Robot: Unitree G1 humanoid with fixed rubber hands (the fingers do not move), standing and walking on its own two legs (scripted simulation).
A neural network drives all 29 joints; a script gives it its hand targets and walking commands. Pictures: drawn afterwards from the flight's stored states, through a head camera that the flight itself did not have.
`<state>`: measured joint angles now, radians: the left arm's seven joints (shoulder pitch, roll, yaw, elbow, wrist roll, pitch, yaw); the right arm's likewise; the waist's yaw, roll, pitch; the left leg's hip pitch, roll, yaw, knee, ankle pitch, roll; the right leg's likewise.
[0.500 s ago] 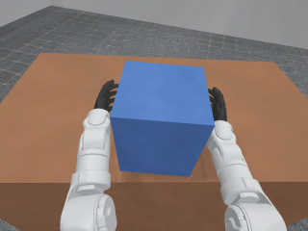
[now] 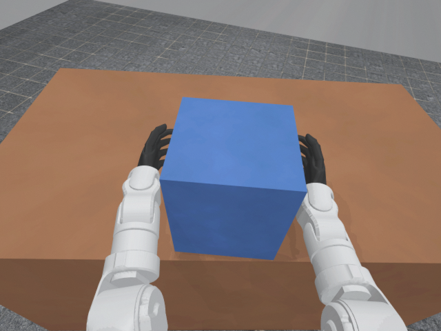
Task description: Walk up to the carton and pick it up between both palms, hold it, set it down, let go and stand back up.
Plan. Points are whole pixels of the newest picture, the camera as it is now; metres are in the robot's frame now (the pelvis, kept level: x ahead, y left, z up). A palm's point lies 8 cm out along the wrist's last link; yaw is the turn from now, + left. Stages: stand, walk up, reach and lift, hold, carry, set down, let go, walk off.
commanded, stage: set down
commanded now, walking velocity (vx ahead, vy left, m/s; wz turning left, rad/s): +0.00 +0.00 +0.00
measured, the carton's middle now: (230, 182) +0.39 +0.03 +0.05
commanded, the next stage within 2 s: none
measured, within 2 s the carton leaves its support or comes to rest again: rests again in 0.52 s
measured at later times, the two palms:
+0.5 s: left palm (154, 171) +0.38 +0.18 +0.08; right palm (313, 185) +0.37 -0.12 +0.09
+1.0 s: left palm (155, 175) +0.38 +0.17 +0.08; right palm (312, 191) +0.36 -0.13 +0.08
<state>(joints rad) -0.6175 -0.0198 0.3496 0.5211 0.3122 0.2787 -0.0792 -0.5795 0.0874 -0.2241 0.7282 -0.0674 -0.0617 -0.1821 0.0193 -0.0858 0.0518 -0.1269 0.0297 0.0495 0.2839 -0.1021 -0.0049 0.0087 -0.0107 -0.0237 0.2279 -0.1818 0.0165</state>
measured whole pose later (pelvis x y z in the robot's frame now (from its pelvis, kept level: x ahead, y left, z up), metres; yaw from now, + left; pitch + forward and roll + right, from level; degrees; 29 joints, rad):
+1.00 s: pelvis +0.00 +0.00 +0.00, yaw -1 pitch -3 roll +0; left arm -0.63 -0.06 0.44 0.66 0.39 0.11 -0.11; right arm -0.56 0.12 -0.34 0.80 -0.21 -0.19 -0.16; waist 0.05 -0.08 0.07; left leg -0.12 0.03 0.07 0.26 -0.09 0.00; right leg 0.00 -0.01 0.00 0.23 -0.18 0.02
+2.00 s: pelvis +0.00 +0.00 +0.00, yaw -3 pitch +4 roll -1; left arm -0.61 0.10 0.23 0.89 0.07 -0.06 0.02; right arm -0.59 -0.01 -0.08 0.97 0.08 -0.19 -0.18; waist 0.06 -0.07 0.00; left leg -0.29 0.05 0.09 0.36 -0.13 -0.01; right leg -0.19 0.01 0.02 0.33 -0.21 0.01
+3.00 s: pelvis -0.01 +0.00 +0.00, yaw -1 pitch +0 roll -1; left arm -0.73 0.39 0.10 0.55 -0.23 0.50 0.00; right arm -0.76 -0.16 0.02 0.63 0.36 0.33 -0.26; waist 0.04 -0.04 -0.02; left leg -0.24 0.06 0.06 0.36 -0.11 -0.01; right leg -0.12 0.01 -0.01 0.32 -0.19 0.01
